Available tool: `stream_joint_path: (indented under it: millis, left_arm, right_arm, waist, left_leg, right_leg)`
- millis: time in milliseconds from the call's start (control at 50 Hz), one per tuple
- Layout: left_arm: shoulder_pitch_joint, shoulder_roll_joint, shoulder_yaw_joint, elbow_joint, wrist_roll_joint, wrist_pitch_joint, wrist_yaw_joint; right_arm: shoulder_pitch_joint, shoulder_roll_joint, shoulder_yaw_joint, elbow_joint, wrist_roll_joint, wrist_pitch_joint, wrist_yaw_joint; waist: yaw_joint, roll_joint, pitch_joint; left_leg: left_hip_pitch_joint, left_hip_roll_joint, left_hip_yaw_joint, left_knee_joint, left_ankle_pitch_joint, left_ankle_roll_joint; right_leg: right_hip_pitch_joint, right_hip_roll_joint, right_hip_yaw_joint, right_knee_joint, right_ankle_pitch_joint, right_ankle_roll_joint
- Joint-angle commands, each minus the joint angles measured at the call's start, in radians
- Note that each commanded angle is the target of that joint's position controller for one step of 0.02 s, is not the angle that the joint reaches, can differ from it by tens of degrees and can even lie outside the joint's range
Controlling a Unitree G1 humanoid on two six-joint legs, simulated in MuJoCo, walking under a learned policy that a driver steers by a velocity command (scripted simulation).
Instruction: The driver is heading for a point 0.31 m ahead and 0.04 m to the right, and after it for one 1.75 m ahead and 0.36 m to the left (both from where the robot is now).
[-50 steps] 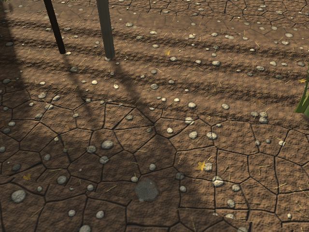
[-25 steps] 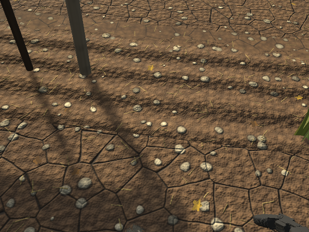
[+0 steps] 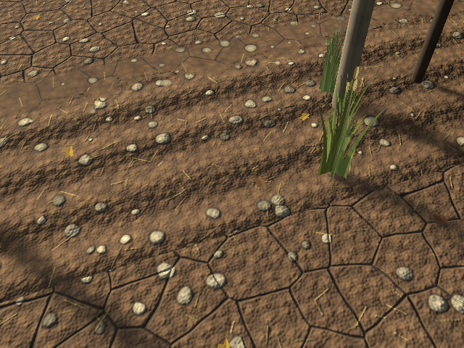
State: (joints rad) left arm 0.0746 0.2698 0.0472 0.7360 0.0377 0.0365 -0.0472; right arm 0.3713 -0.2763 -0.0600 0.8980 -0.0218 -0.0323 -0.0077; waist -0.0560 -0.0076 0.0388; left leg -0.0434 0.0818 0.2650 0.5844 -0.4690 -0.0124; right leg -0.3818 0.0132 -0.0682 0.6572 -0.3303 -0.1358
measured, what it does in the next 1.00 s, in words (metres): goes down: left foot 0.17 m lower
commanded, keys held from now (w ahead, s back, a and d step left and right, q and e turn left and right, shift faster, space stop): w+e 0.24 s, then w+q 0.76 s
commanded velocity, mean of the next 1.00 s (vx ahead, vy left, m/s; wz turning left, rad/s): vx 0.50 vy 0.00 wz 0.04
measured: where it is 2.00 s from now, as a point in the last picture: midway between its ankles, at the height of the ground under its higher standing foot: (188, 200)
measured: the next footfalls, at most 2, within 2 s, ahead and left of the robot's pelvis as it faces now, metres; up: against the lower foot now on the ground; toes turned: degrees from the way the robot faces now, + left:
left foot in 0.62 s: +0.56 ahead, +0.05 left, -0.17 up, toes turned -6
right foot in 1.06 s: +0.82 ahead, -0.11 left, -0.17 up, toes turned +13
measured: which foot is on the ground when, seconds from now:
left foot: down 0.00-0.00, up 0.02-0.60, down 0.62-1.00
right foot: down 0.00-0.62, up 0.64-1.00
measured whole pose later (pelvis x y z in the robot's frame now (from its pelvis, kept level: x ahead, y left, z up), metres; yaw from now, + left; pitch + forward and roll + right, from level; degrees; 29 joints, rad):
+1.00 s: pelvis +0.61 -0.02 -0.15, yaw +7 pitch +1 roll +2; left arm -0.05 0.23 -0.02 0.75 0.03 -0.05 -0.01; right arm 0.42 -0.24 -0.07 0.95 -0.01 -0.03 0.01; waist -0.11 -0.02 0.06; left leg -0.07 -0.18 -0.18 0.37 -0.29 0.11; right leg -0.57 -0.03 0.06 0.64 -0.06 0.02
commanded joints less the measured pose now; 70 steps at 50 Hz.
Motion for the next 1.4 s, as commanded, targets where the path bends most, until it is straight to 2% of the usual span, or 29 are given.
stream_joint_path:
  millis: [20,40,60,120,180,220,380,520,560,600,620,640,660,680,700,720,740,780,840,900,960,1040,1060,1080,1100,1140,1160,1240,1400]
  left_arm:
    - [0.302,0.276,0.082,0.033,-0.001,-0.019,0.031]
    - [0.341,0.273,0.081,0.023,-0.054,-0.03,0.026]
    - [0.311,0.235,0.073,0.037,-0.057,-0.034,0.032]
    - [0.188,0.133,0.039,0.021,-0.045,-0.049,0.041]
    - [0.237,0.16,0.041,0.044,-0.018,-0.078,0.04]
    - [0.328,0.181,0.042,0.104,-0.036,-0.101,0.055]
    - [0.423,0.147,0.011,0.151,0.001,-0.118,0.087]
    - [0.516,0.139,0.005,0.193,0.031,-0.129,0.104]
    - [0.516,0.122,-0.006,0.218,0.02,-0.136,0.095]
    - [0.448,0.14,-0.002,0.225,0.011,-0.128,0.096]
    - [0.373,0.154,0.01,0.213,-0.014,-0.125,0.086]
    - [0.383,0.071,0.001,0.205,-0.007,-0.122,0.078]
    - [0.503,0.084,-0.007,0.156,-0.074,-0.129,0.086]
    - [0.434,0.14,-0.02,0.138,-0.07,-0.129,0.091]
    - [0.341,0.143,-0.028,0.124,-0.026,-0.129,0.088]
    - [0.24,0.163,-0.02,0.112,0.015,-0.14,0.077]
    - [0.226,0.155,-0.018,0.105,0.035,-0.137,0.061]
    - [0.162,0.097,-0.025,0.067,0.033,-0.093,0.05]
    - [0.121,0.026,-0.05,0.036,0.001,-0.096,0.041]
    - [-0.001,0.044,-0.043,0.006,-0.005,-0.095,0.039]
    - [-0.128,0.054,-0.041,-0.042,-0.01,-0.095,0.042]
    - [0.021,0.094,-0.021,-0.007,-0.012,-0.122,0.053]
    - [0.146,0.154,-0.001,0.017,0.003,-0.135,0.066]
    - [0.264,0.235,0.019,0.017,0.015,-0.13,0.083]
    - [0.254,0.255,0.033,0.03,0.0,-0.106,0.084]
    - [0.151,0.093,0.006,0.007,-0.008,-0.1,0.069]
    - [0.121,0.067,-0.001,0.009,-0.003,-0.104,0.066]
    - [0.176,0.086,0.01,0.049,-0.018,-0.139,0.057]
    - [0.257,0.102,0.023,0.103,-0.019,-0.143,0.049]
  right_arm:
    - [0.025,-0.046,-0.015,-0.108,-0.013,0.003,0.016]
    - [-0.102,-0.124,-0.03,-0.155,-0.024,-0.008,0.017]
    - [-0.133,-0.147,-0.036,-0.165,-0.002,-0.016,0.02]
    - [-0.085,-0.15,-0.039,-0.125,-0.017,0.01,0.013]
    - [-0.091,-0.109,-0.035,-0.117,-0.025,0.042,0.023]
    - [-0.257,-0.125,-0.047,-0.181,-0.006,0.042,0.025]
    - [-0.379,-0.084,-0.032,-0.199,-0.023,0.022,0.073]
    - [-0.504,-0.063,-0.011,-0.228,0.003,-0.03,0.057]
    - [-0.382,-0.032,-0.003,-0.187,-0.007,-0.035,0.05]
    - [-0.002,-0.093,-0.03,-0.045,-0.013,-0.02,0.04]
    - [0.185,-0.118,-0.047,0.02,-0.023,-0.015,0.039]
    - [0.224,-0.198,-0.062,0.068,-0.034,-0.012,0.047]
    - [0.252,-0.232,-0.067,0.037,-0.023,-0.023,0.05]
    - [0.194,-0.218,-0.076,0.003,-0.002,-0.022,0.039]
    - [0.139,-0.202,-0.079,-0.015,0.005,-0.013,0.015]
    - [0.033,-0.145,-0.054,-0.026,0.01,-0.027,0.004]
    - [0.003,-0.126,-0.039,-0.027,0.004,-0.037,0.0]
    - [-0.017,-0.121,-0.028,0.005,0.012,-0.045,0.002]
    - [-0.046,-0.129,-0.033,-0.005,0.013,-0.044,0.016]
    - [-0.002,-0.098,-0.031,-0.004,0.034,-0.026,0.021]
    - [0.067,-0.104,-0.035,0.003,0.02,-0.006,0.012]
    - [0.017,-0.153,-0.05,-0.022,0.005,-0.009,0.007]
    - [0.012,-0.124,-0.042,-0.038,0.016,-0.022,0.014]
    - [0.051,-0.049,-0.024,-0.069,0.037,-0.032,0.015]
    - [0.095,-0.077,-0.028,-0.09,0.028,-0.019,0.012]
    - [0.014,-0.106,-0.032,-0.063,-0.011,0.003,0.02]
    - [-0.013,-0.079,-0.029,-0.072,-0.01,0.007,0.03]
    - [-0.066,-0.068,-0.024,-0.107,-0.013,0.034,0.057]
    - [-0.311,-0.033,0.006,-0.203,-0.008,0.034,0.085]
  waist:
    - [0.098,-0.258,-0.179]
    - [0.17,-0.15,-0.176]
    - [0.137,-0.093,-0.081]
    - [0.047,-0.034,0.009]
    - [0.049,-0.009,-0.018]
    - [0.08,-0.031,0.038]
    - [0.133,-0.044,0.05]
    - [0.212,0.001,0.158]
    - [0.172,0.024,0.09]
    - [-0.007,-0.004,-0.066]
    - [-0.13,0.076,-0.12]
    - [-0.085,0.214,-0.104]
    - [-0.017,0.267,-0.319]
    - [-0.086,0.123,-0.422]
    - [-0.079,0.071,-0.374]
    - [-0.033,-0.041,-0.25]
    - [0.012,-0.034,-0.167]
    - [0.085,-0.053,-0.02]
    - [0.094,0.061,-0.081]
    - [0.04,0.055,-0.081]
    - [-0.006,0.043,-0.033]
    - [0.089,0.036,-0.048]
    - [0.143,-0.033,-0.129]
    - [0.161,-0.173,-0.269]
    - [0.117,-0.27,-0.293]
    - [0.093,-0.021,-0.056]
    - [0.072,-0.031,-0.002]
    - [0.046,-0.081,-0.033]
    - [0.08,-0.08,0.02]
  left_leg:
    - [-0.613,-0.035,-0.065,0.756,-0.087,0.021]
    - [-0.774,-0.084,-0.259,0.773,-0.065,0.0]
    - [-0.765,-0.027,-0.3,0.713,0.001,-0.006]
    - [-0.546,0.032,-0.294,0.475,0.056,-0.037]
    - [-0.512,0.006,-0.271,0.461,0.229,-0.016]
    - [-0.65,0.004,-0.317,0.298,0.383,-0.018]
    - [-0.719,-0.024,-0.315,0.117,0.759,0.046]
    - [-0.7,-0.056,-0.317,-0.135,0.823,0.078]
    - [-0.414,-0.061,-0.253,-0.239,0.909,0.091]
    - [-0.087,-0.074,-0.244,-0.258,0.925,0.127]
    - [0.14,-0.051,-0.264,-0.33,0.986,0.164]
    - [0.374,0.043,-0.317,-0.121,1.277,0.189]
    - [0.796,0.283,-0.637,0.181,1.71,0.344]
    - [0.854,0.335,-0.771,0.039,1.255,0.451]
    - [0.642,0.308,-0.841,-0.136,0.734,0.46]
    - [0.387,0.242,-0.824,-0.233,0.497,0.385]
    - [0.164,0.243,-0.834,-0.264,0.629,0.393]
    - [-0.21,0.139,-0.702,-0.323,0.868,0.353]
    - [-0.293,0.037,-0.556,-0.32,1.036,0.297]
    - [-0.222,-0.017,-0.554,-0.303,0.865,0.219]
    - [-0.11,0.005,-0.642,-0.271,0.725,0.204]
    - [-0.145,-0.026,-0.691,-0.103,0.687,0.164]
    - [-0.223,-0.082,-0.631,0.094,0.622,0.135]
    - [-0.393,-0.178,-0.479,0.359,0.24,0.099]
    - [-0.575,-0.23,-0.384,0.513,-0.137,0.099]
    - [-0.635,-0.102,-0.37,0.597,0.014,0.088]
    - [-0.611,-0.075,-0.362,0.56,0.062,0.079]
    - [-0.575,-0.044,-0.337,0.536,0.176,0.052]
    - [-0.6,-0.024,-0.257,0.233,0.435,0.034]
  right_leg:
    - [0.664,-0.272,0.556,-0.252,0.127,-0.181]
    - [0.639,-0.31,0.746,-0.339,0.312,-0.283]
    - [0.561,-0.305,0.607,-0.335,0.383,-0.276]
    - [0.301,-0.209,0.404,-0.379,0.517,-0.192]
    - [0.254,-0.179,0.364,-0.395,0.551,-0.189]
    - [0.302,-0.138,0.381,-0.443,0.335,-0.131]
    - [0.282,-0.128,0.387,-0.222,0.118,-0.124]
    - [0.375,-0.127,0.271,-0.048,0.297,-0.059]
    - [0.33,-0.073,0.188,0.096,0.405,-0.028]
    - [0.331,-0.065,0.154,0.484,0.612,-0.02]
    - [0.207,0.015,0.062,0.838,0.476,0.018]
    - [-0.165,0.129,0.004,1.265,-0.406,0.052]
    - [-0.494,0.083,0.141,1.342,-0.43,0.091]
    - [-0.662,0.01,0.139,1.26,-0.281,0.106]
    - [-0.629,-0.039,0.134,1.16,-0.164,0.102]
    - [-0.543,-0.081,0.16,0.933,-0.004,0.095]
    - [-0.436,-0.083,0.154,0.86,0.008,0.111]
    - [-0.216,-0.112,0.134,0.497,-0.009,0.173]
    - [-0.042,-0.076,0.089,0.246,0.166,0.17]
    - [-0.036,-0.041,0.084,0.101,0.336,0.158]
    - [-0.101,-0.025,0.108,0.006,0.308,0.162]
    - [0.19,0.028,0.115,-0.198,0.169,0.123]
    - [0.382,-0.089,0.231,-0.238,0.11,0.08]
    - [0.621,-0.342,0.517,-0.287,0.016,0.004]
    - [0.631,-0.462,0.829,-0.366,-0.086,-0.094]
    - [0.401,-0.374,0.623,-0.387,-0.136,-0.075]
    - [0.314,-0.326,0.502,-0.425,-0.028,-0.048]
    - [0.277,-0.269,0.273,-0.464,0.311,-0.026]
    - [0.306,-0.233,0.009,-0.502,0.434,-0.001]
Velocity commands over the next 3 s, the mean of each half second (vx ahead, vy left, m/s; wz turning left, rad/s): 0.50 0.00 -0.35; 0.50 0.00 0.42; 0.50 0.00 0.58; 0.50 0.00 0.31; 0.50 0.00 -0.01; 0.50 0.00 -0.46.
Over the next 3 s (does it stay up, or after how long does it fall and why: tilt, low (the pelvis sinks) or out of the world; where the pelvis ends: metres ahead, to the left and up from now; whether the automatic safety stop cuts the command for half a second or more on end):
stays up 1.50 0.46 -0.14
